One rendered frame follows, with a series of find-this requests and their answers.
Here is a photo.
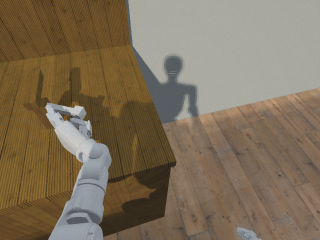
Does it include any robot left hand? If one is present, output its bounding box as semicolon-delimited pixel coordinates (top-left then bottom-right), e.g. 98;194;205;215
46;104;92;156

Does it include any robot left forearm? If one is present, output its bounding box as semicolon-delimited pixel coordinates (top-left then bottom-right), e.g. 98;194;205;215
48;138;112;240

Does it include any counter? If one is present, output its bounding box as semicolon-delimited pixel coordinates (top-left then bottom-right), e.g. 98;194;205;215
0;0;177;240

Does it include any robot right hand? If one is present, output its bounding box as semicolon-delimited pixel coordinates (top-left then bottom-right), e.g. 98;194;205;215
237;227;262;240

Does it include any tap lever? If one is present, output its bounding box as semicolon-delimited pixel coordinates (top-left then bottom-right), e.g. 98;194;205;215
45;102;87;120

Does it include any left robot upper arm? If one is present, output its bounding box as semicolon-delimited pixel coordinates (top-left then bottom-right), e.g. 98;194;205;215
49;222;103;240

